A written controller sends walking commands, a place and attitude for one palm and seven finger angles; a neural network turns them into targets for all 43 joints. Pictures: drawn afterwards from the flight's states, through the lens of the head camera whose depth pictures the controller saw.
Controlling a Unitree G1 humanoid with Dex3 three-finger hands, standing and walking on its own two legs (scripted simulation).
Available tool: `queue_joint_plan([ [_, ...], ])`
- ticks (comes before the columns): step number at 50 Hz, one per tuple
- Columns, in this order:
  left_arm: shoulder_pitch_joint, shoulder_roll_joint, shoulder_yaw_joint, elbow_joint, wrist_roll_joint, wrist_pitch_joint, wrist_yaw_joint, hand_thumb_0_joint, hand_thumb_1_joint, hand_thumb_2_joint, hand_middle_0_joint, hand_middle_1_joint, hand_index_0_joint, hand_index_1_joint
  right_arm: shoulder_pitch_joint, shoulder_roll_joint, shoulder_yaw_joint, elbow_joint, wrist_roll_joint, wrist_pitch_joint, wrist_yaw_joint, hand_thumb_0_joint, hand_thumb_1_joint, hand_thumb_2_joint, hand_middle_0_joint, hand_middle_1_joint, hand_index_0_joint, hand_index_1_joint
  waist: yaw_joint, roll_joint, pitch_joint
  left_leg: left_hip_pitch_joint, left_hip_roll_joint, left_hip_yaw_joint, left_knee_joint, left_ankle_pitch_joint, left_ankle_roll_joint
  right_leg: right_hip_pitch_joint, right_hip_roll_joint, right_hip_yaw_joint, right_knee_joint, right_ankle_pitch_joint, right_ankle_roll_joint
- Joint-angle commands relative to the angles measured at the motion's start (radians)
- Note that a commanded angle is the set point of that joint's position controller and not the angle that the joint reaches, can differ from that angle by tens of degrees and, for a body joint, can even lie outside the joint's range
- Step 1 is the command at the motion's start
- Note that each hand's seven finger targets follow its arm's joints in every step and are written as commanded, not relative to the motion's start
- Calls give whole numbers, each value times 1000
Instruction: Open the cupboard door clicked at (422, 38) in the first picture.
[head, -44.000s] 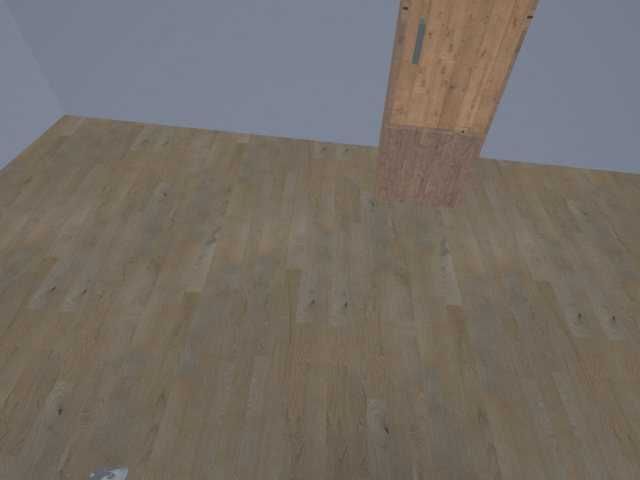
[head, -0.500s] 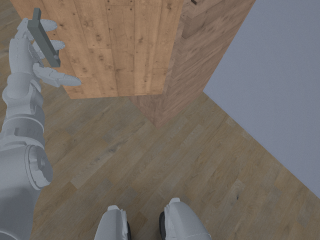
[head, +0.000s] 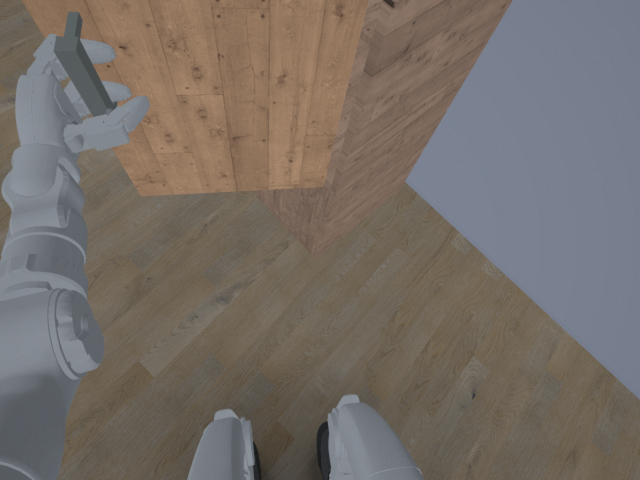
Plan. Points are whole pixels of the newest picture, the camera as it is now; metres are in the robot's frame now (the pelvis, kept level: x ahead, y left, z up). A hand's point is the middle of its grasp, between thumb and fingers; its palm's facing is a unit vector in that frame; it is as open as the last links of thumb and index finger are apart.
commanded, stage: close the thumb around the handle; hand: left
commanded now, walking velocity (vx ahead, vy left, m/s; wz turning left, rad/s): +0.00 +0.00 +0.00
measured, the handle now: (93, 76) +0.59 +0.21 +0.07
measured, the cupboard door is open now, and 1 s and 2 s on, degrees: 55 81 100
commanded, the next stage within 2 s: pull the door open along its arc in 0.24 s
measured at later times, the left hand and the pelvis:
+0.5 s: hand (114, 113) +0.53 +0.19 +0.06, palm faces +0.04 -1.00 -0.01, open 5.5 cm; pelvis +0.01 +0.00 +0.00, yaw -1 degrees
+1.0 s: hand (167, 213) +0.40 +0.13 +0.07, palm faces +0.35 -0.93 +0.05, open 5.9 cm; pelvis +0.02 +0.00 +0.02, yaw +0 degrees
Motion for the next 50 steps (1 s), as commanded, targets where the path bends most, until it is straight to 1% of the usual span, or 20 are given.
queue_joint_plan([
  [1, -438, 229, 20, -217, -11, -72, 4, 0, 844, 876, -396, -1344, -396, -1344, 205, -191, -65, -26, 0, -8, -16, 0, -900, -900, 200, 300, 200, 300, -8, 155, -550, 432, -26, -76, -109, 451, 0, 215, 28, 52, -107, 339, 0],
  [3, -452, 221, 6, -189, -7, -60, 4, 0, 900, 900, -400, -1350, -400, -1350, 201, -191, -63, -23, 2, -7, -17, 0, -900, -900, 200, 300, 200, 300, -26, 140, -490, 398, -24, -72, -111, 408, 2, 191, 27, 51, -115, 310, 4],
  [4, -457, 246, 24, -200, -6, -60, 7, 0, 900, 900, -400, -1350, -400, -1350, 203, -194, -63, -24, 1, -7, -18, 0, -900, -900, 200, 300, 200, 300, -17, 143, -500, 396, -25, -73, -113, 407, 3, 203, 27, 54, -114, 309, 2],
  [6, -452, 237, 22, -216, -6, -68, 9, 0, 900, 900, -400, -1350, -400, -1350, 204, -190, -64, -27, -1, -9, -16, 0, -900, -900, 200, 300, 200, 300, -9, 171, -544, 431, -26, -76, -109, 443, -1, 202, 28, 51, -107, 327, -1],
  [9, -450, 265, 40, -194, -5, -60, 11, 0, 900, 900, -400, -1350, -400, -1350, 204, -194, -62, -27, 1, -8, -19, 0, -900, -900, 200, 300, 200, 300, -17, 130, -511, 383, -26, -69, -109, 412, 4, 223, 27, 57, -113, 324, 4],
  [12, -431, 274, 56, -232, -8, -68, 8, 0, 900, 900, -400, -1350, -400, -1350, 207, -191, -64, -33, -2, -9, -17, 0, -900, -900, 200, 300, 200, 300, 1, 171, -574, 430, -25, -69, -103, 481, -1, 238, 28, 55, -99, 376, 1],
  [17, -404, 248, 46, -241, -17, -70, 5, 0, 900, 900, -400, -1350, -400, -1350, 200, -188, -66, -35, 1, -5, -13, 0, -900, -900, 200, 300, 200, 300, 2, 143, -545, 422, -24, -67, -108, 481, -2, 241, 30, 52, -104, 378, 3],
  [18, -453, 201, 3, -240, -19, -67, 7, 0, 900, 900, -400, -1350, -400, -1350, 197, -184, -64, -29, 2, -7, -11, 0, -900, -900, 200, 300, 200, 300, -22, 153, -519, 419, -24, -67, -110, 456, -1, 219, 31, 53, -112, 361, 5],
  [25, -258, 160, 10, -285, -32, -77, 10, 0, 900, 900, -400, -1350, -400, -1350, 195, -181, -76, -51, 3, -2, -1, 0, -900, -900, 200, 300, 200, 300, 38, 154, -562, 485, -25, -64, -130, 540, -10, 256, 31, 41, -107, 400, -5],
  [26, -218, 144, 6, -289, -37, -75, 10, 0, 900, 900, -400, -1350, -400, -1350, 189, -180, -79, -54, 6, 2, 0, 0, -900, -900, 200, 300, 200, 300, 41, 123, -556, 484, -23, -62, -137, 541, -10, 267, 31, 40, -113, 407, -2],
  [28, -144, 118, -1, -341, -54, -70, 9, 0, 900, 900, -400, -1350, -400, -1350, 173, -175, -83, -72, 13, 5, 5, 0, -900, -900, 200, 300, 200, 300, 61, 115, -554, 474, -29, -49, -152, 539, -8, 313, 32, 41, -123, 430, -1],
  [33, 91, 6, -54, -487, -94, -57, 10, 0, 900, 900, -400, -1350, -400, -1350, 131, -159, -95, -111, 31, 5, 13, 0, -900, -900, 200, 300, 200, 300, 98, 46, -520, 461, -34, -29, -190, 553, -6, 397, 28, 39, -142, 481, -1],
  [36, 271, -67, -91, -626, -115, -57, 25, 0, 900, 900, -400, -1350, -400, -1350, 100, -145, -104, -137, 39, -7, 22, 0, -900, -900, 200, 300, 200, 300, 130, 70, -520, 498, -33, -16, -208, 619, -9, 429, 22, 38, -148, 524, -1],
  [37, 338, -91, -108, -657, -121, -55, 30, 0, 900, 900, -400, -1350, -400, -1350, 88, -143, -103, -147, 42, -10, 26, 0, -900, -900, 200, 300, 200, 300, 140, 40, -498, 485, -34, -15, -217, 614, -10, 445, 22, 37, -151, 525, -1],
  [38, 360, -123, 26, -717, -190, -50, 180, 0, 900, 900, -400, -1350, -400, -1350, 53, -115, -104, -153, 35, -22, 25, 0, -900, -900, 200, 300, 200, 300, 206, 18, -460, 442, -34, -4, -233, 599, -22, 465, 22, 23, -157, 512, 1],
  [39, 442, -212, -58, -758, -164, -44, 253, 0, 900, 900, -400, -1350, -400, -1350, 37, -109, -102, -159, 30, -35, 34, 0, -900, -900, 200, 300, 200, 300, 192, 43, -447, 454, -35, -2, -240, 589, -31, 451, 21, 19, -154, 489, 4],
  [42, 559, -253, -83, -866, -76, -45, 436, 0, 900, 900, -400, -1350, -400, -1350, 12, -96, -101, -160, 5, -41, 50, 0, -900, -900, 200, 300, 200, 300, 212, 36, -422, 447, -32, 0, -242, 613, -42, 463, 11, 21, -132, 499, -4],
  [45, 555, -304, -124, -929, 5, -45, 587, 0, 900, 900, -400, -1350, -400, -1350, -18, -84, -104, -163, -17, -35, 48, 0, -900, -900, 200, 300, 200, 300, 202, -31, -410, 417, -37, -2, -233, 550, -37, 489, 5, 31, -124, 501, -8],
  [47, 596, -398, -197, -939, 59, -36, 669, 0, 900, 900, -400, -1350, -400, -1350, -48, -66, -103, -167, -27, -34, 48, 0, -900, -900, 200, 300, 200, 300, 205, -23, -403, 422, -42, 2, -234, 527, -37, 490, -4, 32, -125, 493, -10],
  [50, 588, -463, -272, -980, 117, -32, 753, 0, 900, 900, -400, -1350, -400, -1350, -82, -55, -104, -166, -40, -35, 38, 0, -900, -900, 200, 300, 200, 300, 195, -50, -409, 428, -45, -3, -231, 481, -33, 493, -5, 37, -137, 470, -11],
])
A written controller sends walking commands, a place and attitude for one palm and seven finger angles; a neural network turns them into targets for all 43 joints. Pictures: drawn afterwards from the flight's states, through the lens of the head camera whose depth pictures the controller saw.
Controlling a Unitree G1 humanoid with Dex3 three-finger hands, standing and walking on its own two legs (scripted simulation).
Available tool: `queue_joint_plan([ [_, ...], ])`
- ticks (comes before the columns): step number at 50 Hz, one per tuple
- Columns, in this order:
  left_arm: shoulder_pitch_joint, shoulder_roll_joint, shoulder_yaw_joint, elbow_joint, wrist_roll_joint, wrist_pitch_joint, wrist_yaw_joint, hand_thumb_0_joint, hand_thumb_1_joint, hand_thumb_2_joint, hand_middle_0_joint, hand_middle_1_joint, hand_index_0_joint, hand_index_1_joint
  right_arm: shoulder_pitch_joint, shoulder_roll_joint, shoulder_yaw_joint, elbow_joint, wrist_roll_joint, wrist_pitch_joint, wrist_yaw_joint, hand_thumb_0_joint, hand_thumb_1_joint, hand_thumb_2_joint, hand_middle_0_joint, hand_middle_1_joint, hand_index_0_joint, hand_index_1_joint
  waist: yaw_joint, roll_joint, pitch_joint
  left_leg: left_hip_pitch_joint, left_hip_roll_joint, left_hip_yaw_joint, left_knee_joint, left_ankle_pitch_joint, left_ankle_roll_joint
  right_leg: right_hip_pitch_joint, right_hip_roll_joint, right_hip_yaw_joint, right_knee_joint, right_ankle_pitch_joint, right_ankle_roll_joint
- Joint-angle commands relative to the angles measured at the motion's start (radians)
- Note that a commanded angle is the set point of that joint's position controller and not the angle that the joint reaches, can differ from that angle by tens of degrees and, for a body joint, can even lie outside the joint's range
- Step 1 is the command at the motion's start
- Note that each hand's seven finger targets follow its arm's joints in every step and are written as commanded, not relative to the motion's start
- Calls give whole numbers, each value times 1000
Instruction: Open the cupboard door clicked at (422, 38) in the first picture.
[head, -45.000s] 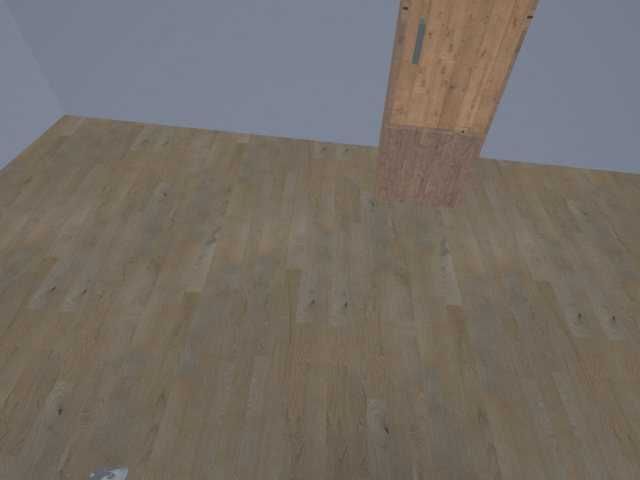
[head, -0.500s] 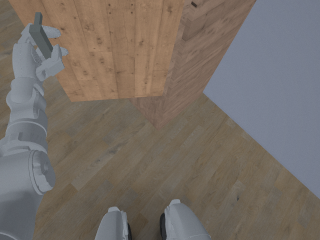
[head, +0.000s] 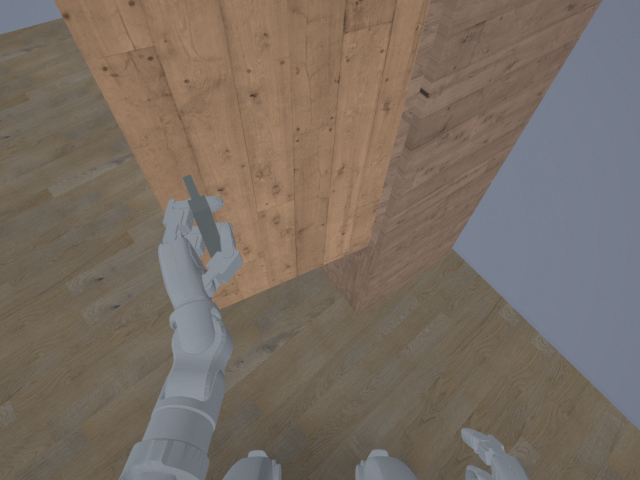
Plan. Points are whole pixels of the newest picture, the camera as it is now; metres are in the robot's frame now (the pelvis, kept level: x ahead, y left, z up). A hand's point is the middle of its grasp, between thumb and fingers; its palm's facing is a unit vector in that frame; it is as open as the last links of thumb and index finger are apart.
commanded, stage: pull the door open along its arc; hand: left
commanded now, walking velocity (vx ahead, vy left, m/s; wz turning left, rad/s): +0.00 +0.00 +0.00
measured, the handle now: (204, 222) +0.43 +0.16 +0.04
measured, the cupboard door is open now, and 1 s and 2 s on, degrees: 81 100 100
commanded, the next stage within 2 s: open thumb and fingers to let go in 0.38 s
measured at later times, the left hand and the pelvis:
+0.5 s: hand (294, 306) +0.31 +0.04 +0.05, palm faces +0.41 -0.91 +0.00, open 5.9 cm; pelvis -0.01 -0.05 +0.00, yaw +4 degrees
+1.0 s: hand (293, 306) +0.31 +0.04 +0.04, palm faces +0.41 -0.91 -0.01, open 12.6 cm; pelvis -0.02 -0.04 +0.00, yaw +4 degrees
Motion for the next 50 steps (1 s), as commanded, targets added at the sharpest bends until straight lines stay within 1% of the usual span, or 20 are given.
queue_joint_plan([
  [1, -122, 71, 11, -220, 80, -50, 177, 0, 900, 900, -400, -1350, -400, -1350, 44, -114, -50, -79, -15, -26, -23, 0, -900, -900, 200, 300, 200, 300, 41, -41, -344, 185, -22, -50, -110, 460, -34, 284, 10, -11, -72, 481, -18],
  [5, -114, 15, -73, -259, 111, -54, 193, 0, 900, 900, -400, -1350, -400, -1350, 2, -102, -49, -79, -19, -37, -36, 0, -900, -900, 200, 300, 200, 300, 35, -45, -337, 193, -29, -47, -115, 397, -28, 299, 5, -1, -95, 450, -20],
  [7, -76, -33, -120, -252, 104, -51, 189, 0, 900, 900, -400, -1350, -400, -1350, -22, -92, -44, -78, -17, -46, -39, 0, -900, -900, 200, 300, 200, 300, 36, -47, -298, 184, -35, -42, -121, 359, -26, 304, -1, 4, -113, 434, -18],
  [9, -67, -43, -131, -260, 93, -55, 189, 0, 900, 900, -400, -1350, -400, -1350, -40, -89, -43, -77, -18, -55, -44, 0, -900, -900, 200, 300, 200, 300, 33, -81, -289, 177, -38, -41, -121, 327, -23, 311, -5, 11, -130, 410, -14],
  [11, -28, -64, -155, -252, 94, -53, 188, 0, 900, 900, -400, -1350, -400, -1350, -55, -85, -39, -80, -18, -62, -45, 0, -900, -900, 200, 300, 200, 300, 38, -81, -272, 167, -41, -42, -124, 314, -21, 316, -9, 16, -137, 402, -15],
  [15, 27, -102, -206, -287, 96, -49, 186, 0, 900, 900, -400, -1350, -400, -1350, -68, -78, -39, -84, -21, -81, -45, 0, -900, -900, 200, 300, 200, 300, 36, -105, -281, 149, -47, -42, -115, 300, -20, 348, -25, 42, -156, 431, -6],
  [18, 73, -165, -280, -326, 115, -44, 187, 0, 900, 900, -400, -1350, -400, -1350, -74, -68, -38, -84, -23, -95, -39, 0, -900, -900, 200, 300, 200, 300, 32, -80, -280, 166, -47, -41, -113, 305, -22, 336, -31, 41, -152, 451, -5],
  [20, 113, -191, -313, -332, 129, -30, 189, 0, 900, 900, -400, -1350, -400, -1350, -79, -65, -36, -91, -25, -109, -39, 0, -900, -900, 200, 300, 200, 300, 28, -105, -275, 154, -48, -46, -108, 296, -21, 340, -37, 49, -160, 457, -1],
  [23, 36, -166, -301, -343, 151, -22, 213, 0, 900, 900, -400, -1350, -400, -1350, -81, -63, -35, -75, -29, -118, -48, 0, -900, -900, 200, 300, 200, 300, 13, -115, -256, 132, -50, -53, -93, 262, -22, 318, -52, 72, -170, 425, 6],
  [24, -59, -132, -275, -332, 151, -25, 224, 0, 900, 900, -400, -1350, -400, -1350, -84, -68, -33, -59, -28, -116, -56, 0, -900, -900, 200, 300, 200, 300, -5, -124, -236, 113, -51, -58, -82, 236, -21, 297, -59, 90, -181, 384, 10],
  [26, -40, -140, -267, -316, 153, -29, 227, 0, 760, 840, -390, -1335, -390, -1335, -91, -63, -38, -57, -32, -120, -61, 0, -900, -900, 200, 300, 200, 300, 11, -103, -260, 107, -53, -55, -77, 230, -21, 308, -63, 104, -185, 365, 11],
  [30, -27, -147, -274, -315, 137, -32, 209, 0, 480, 720, -370, -1305, -370, -1305, -86, -68, -41, -58, -27, -123, -62, 0, -900, -900, 200, 300, 200, 300, 16, -123, -301, 109, -55, -58, -79, 245, -21, 342, -66, 106, -178, 408, 13],
  [31, -40, -152, -279, -319, 133, -33, 206, 0, 410, 690, -365, -1298, -365, -1298, -86, -66, -42, -58, -27, -122, -62, 0, -900, -900, 200, 300, 200, 300, 12, -108, -301, 113, -55, -54, -79, 246, -21, 339, -68, 106, -178, 417, 15],
  [35, -58, -143, -269, -289, 126, -33, 201, 0, 130, 570, -345, -1268, -345, -1268, -91, -70, -40, -54, -22, -121, -66, 0, -900, -900, 200, 300, 200, 300, 7, -146, -267, 95, -55, -62, -81, 217, -20, 325, -70, 110, -193, 360, 16],
  [37, -86, -157, -278, -281, 127, -38, 204, 0, -10, 510, -335, -1253, -335, -1253, -96, -68, -40, -50, -23, -124, -65, 0, -900, -900, 200, 300, 200, 300, 1, -128, -259, 105, -53, -59, -78, 208, -19, 298, -68, 106, -194, 330, 15],
  [40, -60, -145, -265, -280, 128, -42, 206, 0, -220, 420, -320, -1230, -320, -1230, -93, -71, -40, -59, -25, -125, -63, 0, -900, -900, 200, 300, 200, 300, 20, -123, -289, 104, -56, -61, -81, 226, -19, 317, -63, 95, -177, 352, 9],
  [44, -107, -157, -271, -266, 127, -42, 212, 0, -500, 300, -300, -1200, -300, -1200, -92, -69, -39, -53, -25, -124, -63, 0, -900, -900, 200, 300, 200, 300, 5, -121, -266, 113, -55, -56, -82, 212, -17, 285, -57, 83, -180, 316, 8],
  [45, -90, -147, -260, -261, 128, -41, 212, 0, -500, 300, -300, -1200, -300, -1200, -97, -71, -39, -57, -25, -123, -64, 0, -900, -900, 200, 300, 200, 300, 15, -121, -265, 113, -54, -58, -84, 215, -16, 283, -52, 78, -179, 303, 2],
  [46, -105, -151, -264, -254, 127, -41, 214, 0, -500, 300, -300, -1200, -300, -1200, -97, -70, -37, -56, -26, -122, -64, 0, -900, -900, 200, 300, 200, 300, 10, -126, -263, 110, -54, -58, -83, 212, -16, 281, -54, 79, -178, 300, 5],
  [50, -113, -153, -260, -250, 135, -38, 227, 0, -500, 300, -267, -1000, -267, -1000, -95, -72, -40, -60, -28, -122, -64, 0, -900, -900, 200, 300, 200, 300, 20, -105, -283, 129, -53, -56, -89, 227, -15, 269, -39, 54, -162, 285, -8],
])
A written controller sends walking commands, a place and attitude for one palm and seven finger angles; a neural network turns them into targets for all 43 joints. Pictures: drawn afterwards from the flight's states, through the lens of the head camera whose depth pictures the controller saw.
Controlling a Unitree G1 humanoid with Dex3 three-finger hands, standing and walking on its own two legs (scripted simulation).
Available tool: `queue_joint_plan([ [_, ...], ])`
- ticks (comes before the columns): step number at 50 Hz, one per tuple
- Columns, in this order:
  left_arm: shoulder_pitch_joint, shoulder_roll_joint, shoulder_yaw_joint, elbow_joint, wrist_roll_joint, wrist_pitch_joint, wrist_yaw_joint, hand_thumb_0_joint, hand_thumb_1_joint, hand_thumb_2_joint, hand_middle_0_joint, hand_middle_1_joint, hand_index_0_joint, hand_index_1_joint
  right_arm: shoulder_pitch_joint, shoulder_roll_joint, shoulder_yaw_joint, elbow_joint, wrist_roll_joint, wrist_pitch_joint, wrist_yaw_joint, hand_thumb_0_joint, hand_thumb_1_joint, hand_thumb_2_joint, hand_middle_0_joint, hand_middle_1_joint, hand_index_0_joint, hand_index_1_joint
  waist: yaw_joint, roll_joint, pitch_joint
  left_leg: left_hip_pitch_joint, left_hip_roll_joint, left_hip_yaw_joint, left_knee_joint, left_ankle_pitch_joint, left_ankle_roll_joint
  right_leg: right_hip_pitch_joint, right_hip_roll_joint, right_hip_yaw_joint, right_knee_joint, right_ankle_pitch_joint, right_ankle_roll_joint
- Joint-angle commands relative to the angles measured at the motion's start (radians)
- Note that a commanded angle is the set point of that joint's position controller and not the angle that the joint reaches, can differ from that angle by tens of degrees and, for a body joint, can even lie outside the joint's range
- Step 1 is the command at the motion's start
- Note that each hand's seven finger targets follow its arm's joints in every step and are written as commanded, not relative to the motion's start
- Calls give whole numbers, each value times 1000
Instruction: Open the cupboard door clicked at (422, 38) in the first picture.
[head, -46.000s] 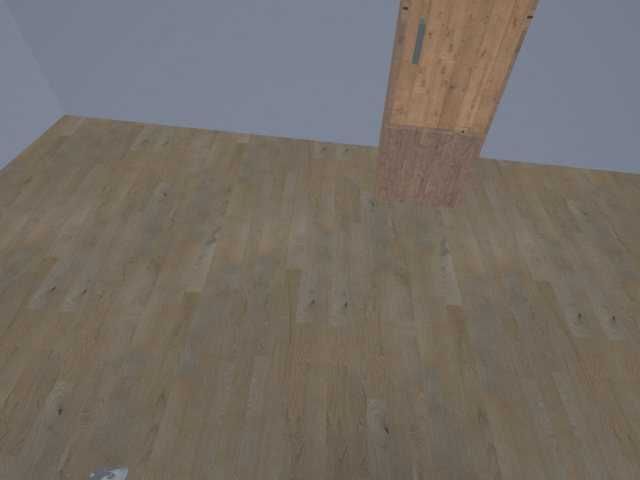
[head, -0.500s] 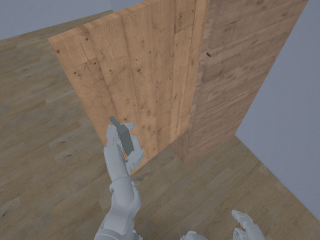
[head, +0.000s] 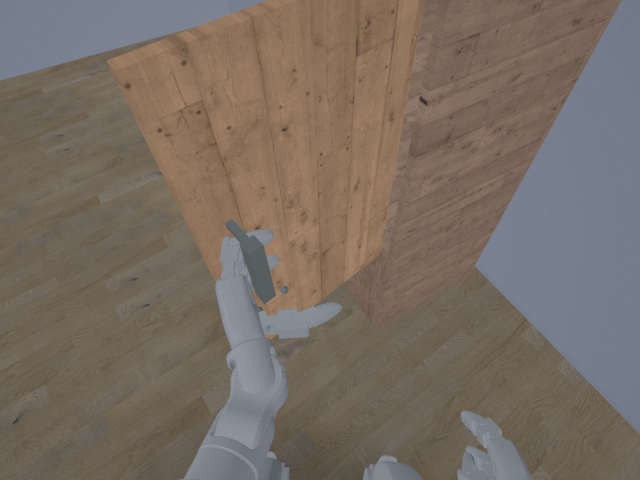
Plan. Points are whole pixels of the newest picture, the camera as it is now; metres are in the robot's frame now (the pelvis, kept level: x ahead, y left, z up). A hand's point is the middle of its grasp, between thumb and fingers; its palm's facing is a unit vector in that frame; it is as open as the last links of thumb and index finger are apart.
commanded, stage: open thumb and fingers to let go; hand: left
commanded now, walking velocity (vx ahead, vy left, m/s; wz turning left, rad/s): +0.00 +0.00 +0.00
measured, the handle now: (250, 262) +0.38 +0.11 +0.05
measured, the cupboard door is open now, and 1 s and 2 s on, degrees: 100 100 100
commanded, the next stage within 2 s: slide the hand sideways off the handle in 0.30 s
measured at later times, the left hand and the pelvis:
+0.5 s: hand (279, 298) +0.33 +0.07 +0.04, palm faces +0.16 -0.98 -0.07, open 15.3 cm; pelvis -0.01 +0.02 -0.01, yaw +0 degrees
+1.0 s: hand (261, 332) +0.28 +0.08 +0.05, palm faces -0.10 -0.99 +0.02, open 16.4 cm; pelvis +0.01 +0.04 -0.01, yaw -2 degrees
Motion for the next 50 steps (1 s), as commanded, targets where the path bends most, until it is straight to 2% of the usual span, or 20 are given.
queue_joint_plan([
  [1, -247, -47, -28, -206, 32, -59, 13, 0, -500, 300, -258, -950, -258, -950, -33, -88, -28, -135, 4, -42, -9, 0, -900, -900, 200, 300, 200, 300, -17, -102, -293, 101, -35, 12, -84, 190, 42, 231, -20, 114, -202, 306, 51],
  [6, -270, -88, -64, -195, 52, -49, 28, 0, -500, 300, -217, -700, -217, -700, -34, -87, -28, -134, 2, -45, -3, 0, -900, -900, 200, 300, 200, 300, -23, -76, -289, 121, -29, 9, -88, 203, 41, 191, -4, 81, -179, 287, 40],
  [12, -329, -103, -72, -187, 51, -39, 46, 0, -500, 300, -167, -400, -167, -400, -33, -90, -29, -127, 1, -51, -3, 0, -900, -900, 200, 300, 200, 300, -33, -99, -300, 130, -26, 3, -89, 188, 41, 170, 2, 69, -177, 247, 39],
  [14, -336, -113, -76, -169, 48, -32, 47, 0, -500, 300, -150, -300, -150, -300, -37, -90, -25, -124, 4, -52, -2, 0, -900, -900, 200, 300, 200, 300, -36, -94, -273, 121, -27, 0, -95, 166, 39, 156, 2, 67, -182, 213, 38],
  [17, -394, -126, -87, -150, 55, -28, 57, 0, -500, 300, -150, -300, -150, -300, -44, -91, -24, -115, 2, -55, -4, 0, -900, -900, 200, 300, 200, 300, -48, -89, -266, 126, -24, -6, -94, 149, 41, 122, 4, 58, -176, 180, 37],
  [20, -412, -105, -64, -131, 53, -27, 63, 0, -500, 300, -150, -300, -150, -300, -46, -95, -24, -111, 2, -56, -8, 0, -900, -900, 200, 300, 200, 300, -42, -104, -271, 115, -27, -11, -98, 131, 41, 128, 5, 61, -182, 155, 37],
  [21, -382, -32, -282, -171, 166, -61, -132, 0, -500, 300, -150, -300, -150, -300, 23, -125, -29, -95, 9, -46, -6, 0, -900, -900, 200, 300, 200, 300, -124, -128, -255, 146, -23, -6, -70, 140, 58, 101, -4, 87, -172, 237, 40],
  [22, -417, 28, -215, -215, 128, -104, -235, 0, -500, 300, -150, -300, -150, -300, 31, -119, -34, -125, 19, -48, -10, 0, -900, -900, 200, 300, 200, 300, -93, -110, -311, 135, -30, -5, -61, 156, 62, 134, -13, 94, -161, 277, 36],
  [23, -422, 56, -214, -245, 104, -127, -315, 0, -500, 300, -150, -300, -150, -300, 27, -122, -32, -135, 25, -49, -16, 0, -900, -900, 200, 300, 200, 300, -85, -79, -343, 145, -33, -4, -58, 161, 64, 160, -15, 107, -154, 298, 36],
  [25, -417, 49, -248, -267, 37, -137, -471, 0, -500, 300, -150, -300, -150, -300, 36, -130, -27, -163, 52, -57, -21, 0, -900, -900, 200, 300, 200, 300, -91, -10, -336, 192, -34, -14, -70, 156, 63, 140, -11, 99, -152, 278, 27],
  [26, -393, 27, -250, -255, -24, -126, -530, 0, -500, 300, -150, -300, -150, -300, 35, -129, -23, -174, 67, -63, -23, 0, -900, -900, 200, 300, 200, 300, -89, -13, -309, 206, -34, -19, -83, 147, 62, 128, -6, 91, -163, 259, 28],
  [28, -347, -13, -223, -248, -143, -88, -579, 0, -500, 300, -150, -300, -150, -300, 22, -134, -14, -198, 90, -72, -27, 0, -900, -900, 200, 300, 200, 300, -80, -38, -268, 213, -31, -27, -111, 106, 58, 117, 5, 76, -194, 188, 34],
  [29, -325, -7, -192, -241, -178, -71, -579, 0, -500, 300, -150, -300, -150, -300, 25, -137, -12, -202, 97, -75, -28, 0, -900, -900, 200, 300, 200, 300, -70, -72, -243, 199, -31, -32, -126, 91, 55, 124, 8, 68, -202, 157, 35],
  [31, -254, 3, -156, -283, -196, -62, -555, 0, -500, 300, -150, -300, -150, -300, 22, -140, -16, -218, 97, -81, -20, 0, -900, -900, 200, 300, 200, 300, -42, -62, -271, 210, -30, -32, -133, 132, 51, 137, 8, 54, -183, 182, 33],
  [32, -186, 16, -138, -281, -186, -58, -537, 0, -500, 300, -150, -300, -150, -300, 26, -141, -18, -225, 95, -79, -15, 0, -900, -900, 200, 300, 200, 300, -27, -93, -265, 202, -27, -31, -135, 148, 49, 146, 9, 48, -175, 195, 33],
  [34, -162, 21, -138, -312, -160, -67, -506, 0, -500, 300, -150, -300, -150, -300, 29, -140, -20, -234, 89, -80, -3, 0, -900, -900, 200, 300, 200, 300, -30, -93, -250, 186, -27, -26, -128, 151, 50, 140, 7, 47, -165, 200, 35],
  [35, -111, 53, -119, -307, -140, -70, -495, 0, -500, 300, -150, -300, -150, -300, 27, -147, -22, -241, 86, -77, 1, 0, -900, -900, 200, 300, 200, 300, -16, -109, -247, 168, -26, -28, -125, 162, 50, 148, 8, 49, -156, 206, 31],
  [40, 37, 78, -113, -398, -99, -80, -485, 0, -500, 300, -150, -300, -150, -300, 25, -144, -25, -280, 80, -65, 21, 0, -900, -900, 200, 300, 200, 300, 10, -59, -251, 165, -21, -18, -115, 224, 45, 160, 10, 49, -120, 261, 23],
  [44, 128, 80, -136, -508, -82, -68, -483, 0, -500, 300, -150, -300, -150, -300, 33, -138, -27, -306, 79, -54, 24, 0, -900, -900, 200, 300, 200, 300, -1, -53, -254, 180, -15, -13, -101, 267, 44, 156, 11, 51, -105, 310, 28],
  [50, 225, 133, -124, -628, -58, -46, -483, 0, -500, 300, -150, -300, -150, -300, 37, -133, -24, -328, 79, -47, 6, 0, -900, -900, 200, 300, 200, 300, -4, -57, -246, 170, -15, -28, -79, 294, 42, 147, 11, 51, -83, 325, 28],
])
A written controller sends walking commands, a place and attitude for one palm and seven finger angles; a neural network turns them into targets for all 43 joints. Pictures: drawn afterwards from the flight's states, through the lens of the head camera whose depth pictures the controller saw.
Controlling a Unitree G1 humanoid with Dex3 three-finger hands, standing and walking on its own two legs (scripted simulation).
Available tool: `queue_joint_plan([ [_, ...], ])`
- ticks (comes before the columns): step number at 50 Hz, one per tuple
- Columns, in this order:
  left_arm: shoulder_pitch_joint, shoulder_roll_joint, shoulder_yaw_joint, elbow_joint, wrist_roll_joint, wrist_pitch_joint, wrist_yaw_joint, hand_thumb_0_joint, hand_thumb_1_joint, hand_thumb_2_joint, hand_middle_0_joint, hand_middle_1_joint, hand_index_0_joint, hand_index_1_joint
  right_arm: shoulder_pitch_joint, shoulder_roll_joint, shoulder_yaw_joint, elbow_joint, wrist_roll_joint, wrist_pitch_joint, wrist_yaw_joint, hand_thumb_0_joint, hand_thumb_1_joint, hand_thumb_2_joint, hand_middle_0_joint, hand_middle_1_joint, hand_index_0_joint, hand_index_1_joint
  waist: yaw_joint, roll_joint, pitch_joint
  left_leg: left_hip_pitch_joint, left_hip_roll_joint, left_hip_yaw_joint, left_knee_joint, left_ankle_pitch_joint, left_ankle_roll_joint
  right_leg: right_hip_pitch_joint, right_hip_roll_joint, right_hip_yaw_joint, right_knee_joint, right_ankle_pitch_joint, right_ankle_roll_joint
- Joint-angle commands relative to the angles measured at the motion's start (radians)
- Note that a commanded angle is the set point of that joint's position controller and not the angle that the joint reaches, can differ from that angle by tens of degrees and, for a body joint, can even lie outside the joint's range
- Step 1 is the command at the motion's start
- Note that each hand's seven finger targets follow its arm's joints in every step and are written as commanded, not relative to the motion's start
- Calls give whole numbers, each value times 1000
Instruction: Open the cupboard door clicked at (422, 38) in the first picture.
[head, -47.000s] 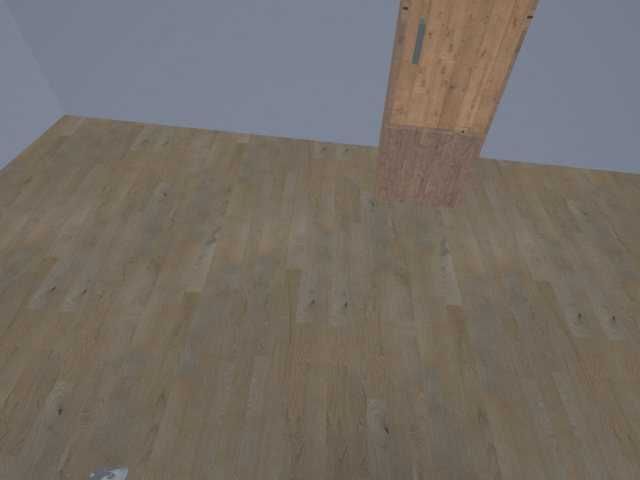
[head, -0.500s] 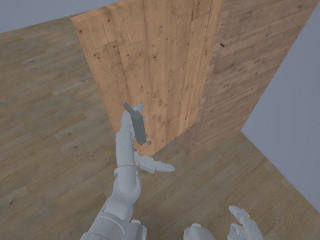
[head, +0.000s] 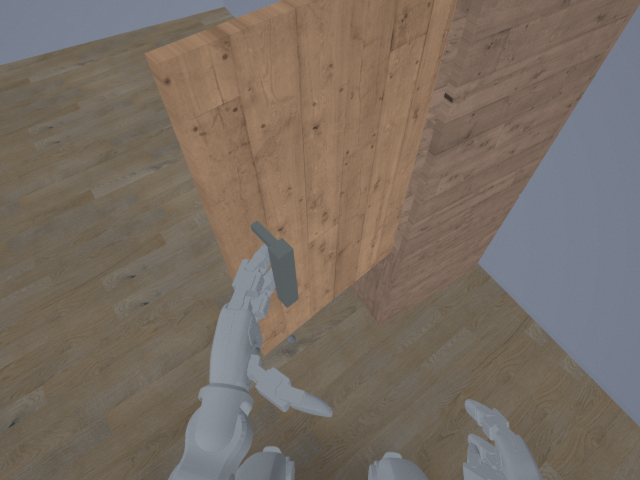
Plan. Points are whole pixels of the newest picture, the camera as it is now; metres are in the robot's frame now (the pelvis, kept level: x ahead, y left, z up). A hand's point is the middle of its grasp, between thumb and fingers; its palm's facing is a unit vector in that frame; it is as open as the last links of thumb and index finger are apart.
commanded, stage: slide the hand sideways off the handle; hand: left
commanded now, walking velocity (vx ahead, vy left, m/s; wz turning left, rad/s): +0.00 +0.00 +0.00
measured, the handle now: (274, 265) +0.36 +0.08 +0.05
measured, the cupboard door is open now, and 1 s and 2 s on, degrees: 100 100 100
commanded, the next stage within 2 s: draw the hand back to the body in 0.60 s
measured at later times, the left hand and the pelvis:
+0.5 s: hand (250, 385) +0.22 +0.09 +0.05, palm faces -0.04 -1.00 -0.02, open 16.4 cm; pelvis +0.00 -0.02 -0.01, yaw +1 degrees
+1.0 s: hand (201, 389) +0.20 +0.12 +0.09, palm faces -0.02 -1.00 -0.07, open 16.3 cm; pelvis +0.00 -0.02 +0.01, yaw +1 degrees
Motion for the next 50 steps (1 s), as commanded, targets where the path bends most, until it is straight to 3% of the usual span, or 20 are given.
queue_joint_plan([
  [1, -35, -17, -41, -306, 25, -58, -18, 0, -500, 300, -150, -300, -150, -300, -38, -99, -37, -172, 6, -49, -21, 0, -900, -900, 200, 300, 200, 300, -7, -46, -269, 182, -3, -66, -138, 365, -16, 146, 22, 5, -109, 363, -26],
  [7, 85, 6, -25, -380, 2, -47, -45, 0, -500, 300, -150, -300, -150, -300, -31, -93, -33, -186, 10, -54, -32, 0, -900, -900, 200, 300, 200, 300, -10, -46, -267, 176, -5, -71, -117, 400, -20, 147, 25, 4, -94, 400, -22],
  [9, 121, 27, -1, -396, -10, -47, -57, 0, -500, 300, -150, -300, -150, -300, -32, -92, -31, -189, 9, -57, -37, 0, -900, -900, 200, 300, 200, 300, -7, -77, -270, 155, -10, -66, -111, 368, -17, 164, 26, 8, -98, 405, -19],
  [14, 160, 78, 62, -413, -38, -56, -98, 0, -500, 300, -150, -300, -150, -300, -44, -94, -28, -192, 12, -63, -51, 0, -900, -900, 200, 300, 200, 300, -9, -75, -233, 110, -17, -60, -98, 302, -14, 157, 26, 18, -105, 370, -17],
  [16, 144, 78, 60, -440, -52, -64, -117, 0, -500, 300, -150, -300, -150, -300, -51, -95, -27, -193, 13, -69, -54, 0, -900, -900, 200, 300, 200, 300, -11, -41, -236, 106, -20, -60, -91, 295, -13, 150, 24, 23, -103, 358, -18],
  [17, 178, 100, 89, -436, -64, -66, -127, 0, -500, 300, -150, -300, -150, -300, -46, -97, -29, -190, 14, -73, -57, 0, -900, -900, 200, 300, 200, 300, -6, -60, -249, 103, -19, -59, -86, 289, -13, 158, 26, 26, -104, 358, -16],
  [21, 236, 120, 110, -481, -95, -74, -165, 0, -500, 300, -150, -300, -150, -300, -46, -101, -31, -196, 18, -87, -60, 0, -900, -900, 200, 300, 200, 300, -3, -33, -273, 100, -23, -56, -74, 314, -11, 174, 24, 33, -100, 395, -13],
  [22, 282, 132, 129, -463, -103, -71, -173, 0, -500, 300, -150, -300, -150, -300, -42, -102, -32, -197, 20, -88, -61, 0, -900, -900, 200, 300, 200, 300, 3, -38, -254, 89, -23, -55, -77, 306, -13, 177, 25, 35, -104, 394, -12],
  [27, 310, 168, 181, -453, -128, -71, -205, 0, -500, 300, -150, -300, -150, -300, -53, -108, -35, -200, 24, -93, -70, 0, -900, -900, 200, 300, 200, 300, -3, -65, -206, 30, -26, -51, -66, 225, -12, 160, 20, 57, -128, 308, -5],
  [30, 243, 188, 197, -477, -141, -85, -214, 0, -500, 300, -150, -300, -150, -300, -60, -115, -33, -198, 24, -105, -79, 0, -900, -900, 200, 300, 200, 300, -12, -57, -194, 1, -26, -54, -48, 191, -10, 143, 17, 77, -140, 237, -6],
  [32, 219, 162, 171, -472, -147, -94, -220, 0, -500, 300, -150, -300, -150, -300, -55, -113, -32, -192, 24, -117, -80, 0, -900, -900, 200, 300, 200, 300, -21, -41, -193, 4, -27, -53, -39, 169, -10, 113, 16, 79, -140, 198, -4],
  [34, 222, 172, 181, -471, -155, -98, -224, 0, -500, 300, -150, -300, -150, -300, -52, -117, -35, -192, 25, -128, -84, 0, -900, -900, 200, 300, 200, 300, -17, -44, -204, -3, -26, -52, -37, 152, -10, 110, 15, 86, -148, 164, -3],
  [37, 251, 237, 238, -528, -158, -79, -218, 0, -500, 300, -150, -300, -150, -300, -49, -118, -35, -204, 31, -127, -86, 0, -900, -900, 200, 300, 200, 300, 12, -4, -251, 35, -27, -46, -67, 175, -9, 166, 15, 93, -163, 177, -8],
  [40, 289, 273, 286, -556, -168, -26, -206, 0, -500, 300, -150, -300, -150, -300, -47, -115, -31, -213, 40, -117, -93, 0, -900, -900, 200, 300, 200, 300, 21, -26, -254, 72, -28, -45, -112, 198, -5, 233, 21, 83, -199, 204, -3],
  [44, 298, 249, 292, -536, -202, 23, -221, 0, -500, 300, -150, -300, -150, -300, -53, -113, -19, -207, 51, -118, -104, 0, -900, -900, 200, 300, 200, 300, -1, -75, -150, 85, -29, -43, -147, 155, -6, 239, 14, 94, -278, 153, 14],
  [46, 285, 252, 292, -532, -210, 32, -238, 0, -500, 300, -150, -300, -150, -300, -63, -119, -13, -205, 52, -125, -108, 0, -900, -900, 200, 300, 200, 300, -6, -61, -115, 98, -28, -45, -164, 142, -6, 234, 13, 95, -303, 110, 13],
  [50, 296, 280, 325, -545, -233, 39, -272, 0, -500, 300, -150, -300, -150, -300, -58, -130, -10, -200, 55, -143, -114, 0, -900, -900, 200, 300, 200, 300, 1, -40, -102, 152, -25, -51, -203, 161, -5, 259, 19, 77, -320, 121, 6],
])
